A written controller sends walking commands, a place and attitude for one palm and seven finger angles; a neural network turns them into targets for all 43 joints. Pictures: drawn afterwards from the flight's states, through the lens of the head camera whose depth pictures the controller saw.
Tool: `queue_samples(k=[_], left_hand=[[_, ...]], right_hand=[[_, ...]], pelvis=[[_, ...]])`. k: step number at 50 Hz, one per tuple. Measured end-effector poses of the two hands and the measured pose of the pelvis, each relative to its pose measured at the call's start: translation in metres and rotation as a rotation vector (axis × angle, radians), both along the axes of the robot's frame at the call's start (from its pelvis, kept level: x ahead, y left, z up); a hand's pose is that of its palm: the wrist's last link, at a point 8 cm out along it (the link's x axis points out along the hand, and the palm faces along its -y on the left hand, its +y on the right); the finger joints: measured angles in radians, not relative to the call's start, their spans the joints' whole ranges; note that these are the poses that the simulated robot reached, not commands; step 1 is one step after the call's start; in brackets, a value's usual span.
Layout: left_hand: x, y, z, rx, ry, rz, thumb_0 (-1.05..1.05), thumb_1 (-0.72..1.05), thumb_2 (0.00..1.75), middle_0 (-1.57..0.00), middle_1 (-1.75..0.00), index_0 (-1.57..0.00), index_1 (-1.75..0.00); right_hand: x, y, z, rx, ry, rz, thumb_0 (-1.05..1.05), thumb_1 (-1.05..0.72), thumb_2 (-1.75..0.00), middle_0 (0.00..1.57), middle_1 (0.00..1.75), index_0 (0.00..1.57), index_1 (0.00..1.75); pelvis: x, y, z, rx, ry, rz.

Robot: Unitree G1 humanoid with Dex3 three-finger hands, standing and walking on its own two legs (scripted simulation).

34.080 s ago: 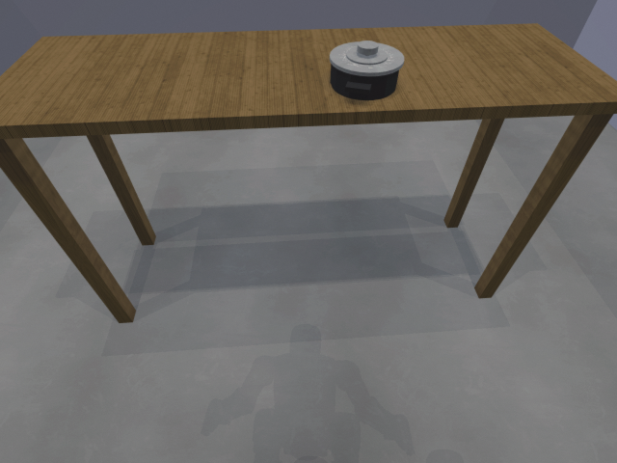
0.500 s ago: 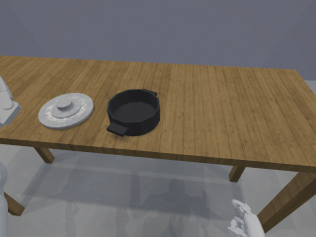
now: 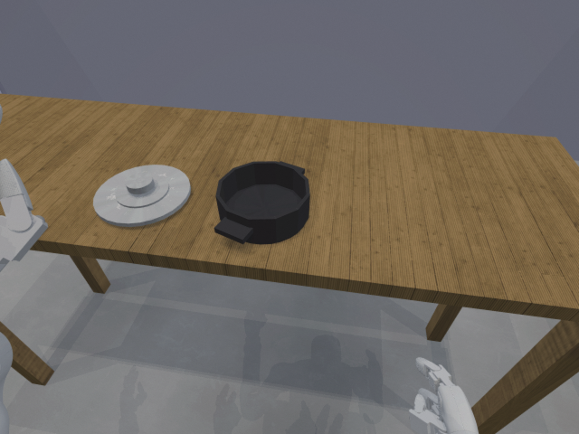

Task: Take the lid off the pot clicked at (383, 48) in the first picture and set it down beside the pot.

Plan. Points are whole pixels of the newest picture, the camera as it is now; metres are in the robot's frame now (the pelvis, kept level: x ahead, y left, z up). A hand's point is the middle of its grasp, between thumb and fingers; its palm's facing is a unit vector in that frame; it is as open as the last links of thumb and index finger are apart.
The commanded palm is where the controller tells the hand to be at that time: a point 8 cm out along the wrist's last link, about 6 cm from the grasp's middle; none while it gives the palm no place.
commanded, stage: step back with the hand held close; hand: left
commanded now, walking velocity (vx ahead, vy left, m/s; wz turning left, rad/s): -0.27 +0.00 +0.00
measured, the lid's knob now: (140, 183) +0.46 +0.34 +0.10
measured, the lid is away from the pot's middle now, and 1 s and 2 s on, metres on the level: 0.22 0.22 0.22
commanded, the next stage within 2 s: stop stepping back and stand still in 1.02 s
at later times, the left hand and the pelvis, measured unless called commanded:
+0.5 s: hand (21, 278) +0.14 +0.23 +0.26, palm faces +0.40 -0.76 -0.50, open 7.4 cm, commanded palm +0.09 +0.30 +0.28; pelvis -0.05 +0.03 -0.01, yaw -2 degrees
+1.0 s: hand out of the picture +0.04 +0.25 +0.27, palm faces +0.38 -0.80 -0.47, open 7.4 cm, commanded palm -0.02 +0.32 +0.28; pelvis -0.17 +0.05 -0.01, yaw -4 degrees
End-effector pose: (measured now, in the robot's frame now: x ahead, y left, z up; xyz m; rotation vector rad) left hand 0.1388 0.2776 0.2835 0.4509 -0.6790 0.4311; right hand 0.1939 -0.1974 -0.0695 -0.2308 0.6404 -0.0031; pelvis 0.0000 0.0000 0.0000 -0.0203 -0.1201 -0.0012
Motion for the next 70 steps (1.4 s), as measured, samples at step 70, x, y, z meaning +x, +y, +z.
queue_samples(k=[70], left_hand=[[-0.246, 0.060, -0.017, 0.120, -0.035, -0.100, 0.01, 0.89, 0.90, -0.21, -0.30, -0.22, -0.31]], right_hand=[[-0.360, 0.014, -0.003, -0.063, 0.069, -0.298, 0.01, -0.90, -0.90, 0.20, 0.30, 0.20, 0.30]], pelvis=[[-0.275, 0.072, -0.011, -0.007, 0.122, -0.055]])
